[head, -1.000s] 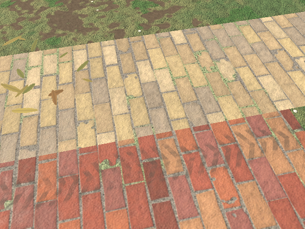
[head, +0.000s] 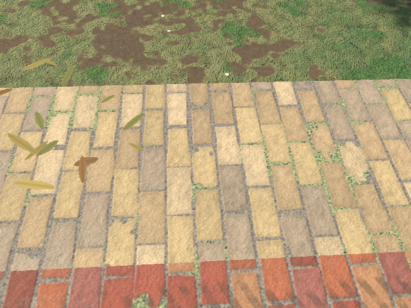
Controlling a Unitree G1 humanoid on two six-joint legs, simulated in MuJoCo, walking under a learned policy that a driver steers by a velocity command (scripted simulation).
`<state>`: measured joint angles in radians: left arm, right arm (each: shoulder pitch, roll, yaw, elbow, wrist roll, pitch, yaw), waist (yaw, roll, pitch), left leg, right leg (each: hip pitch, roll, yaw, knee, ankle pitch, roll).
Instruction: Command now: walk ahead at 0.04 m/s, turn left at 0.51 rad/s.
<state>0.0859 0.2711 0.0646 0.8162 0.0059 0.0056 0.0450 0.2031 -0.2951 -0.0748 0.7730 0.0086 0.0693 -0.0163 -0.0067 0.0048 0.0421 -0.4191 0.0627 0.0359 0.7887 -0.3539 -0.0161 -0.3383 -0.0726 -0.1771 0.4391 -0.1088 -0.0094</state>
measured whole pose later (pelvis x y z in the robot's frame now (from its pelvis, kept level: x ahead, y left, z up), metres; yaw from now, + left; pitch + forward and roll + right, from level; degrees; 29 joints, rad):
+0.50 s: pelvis +0.02 +0.01 +0.01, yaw +16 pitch +2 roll -1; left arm 0.08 0.29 0.08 0.84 -0.01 -0.01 0.01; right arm 0.17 -0.30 -0.07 0.68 0.01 0.04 -0.04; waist -0.01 0.01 0.03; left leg -0.30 -0.09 -0.16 0.50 -0.22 0.04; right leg -0.32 0.02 0.05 0.59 -0.29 0.05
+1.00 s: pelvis +0.03 +0.01 +0.00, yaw +17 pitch -1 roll +0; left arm 0.17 0.28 0.04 0.93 -0.03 -0.04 -0.01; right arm 0.29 -0.26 -0.05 0.80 0.00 0.00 -0.02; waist 0.00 -0.01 0.00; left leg -0.16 0.00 -0.06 0.50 -0.33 0.00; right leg -0.28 0.01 -0.02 0.70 -0.46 -0.04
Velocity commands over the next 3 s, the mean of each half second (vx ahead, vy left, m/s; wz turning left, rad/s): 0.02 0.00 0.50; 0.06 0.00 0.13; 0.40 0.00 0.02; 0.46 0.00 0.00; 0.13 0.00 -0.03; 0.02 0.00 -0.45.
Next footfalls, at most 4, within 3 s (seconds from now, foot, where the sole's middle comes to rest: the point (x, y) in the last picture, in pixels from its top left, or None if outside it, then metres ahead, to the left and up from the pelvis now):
0.04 left None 0.05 0.12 -0.77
0.52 right None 0.11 -0.08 -0.77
0.82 left None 0.00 0.14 -0.77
1.54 left None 0.38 0.26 -0.77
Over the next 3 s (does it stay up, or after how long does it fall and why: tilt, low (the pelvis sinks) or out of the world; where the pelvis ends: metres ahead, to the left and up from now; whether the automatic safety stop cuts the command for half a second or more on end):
stays up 0.65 0.22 0.01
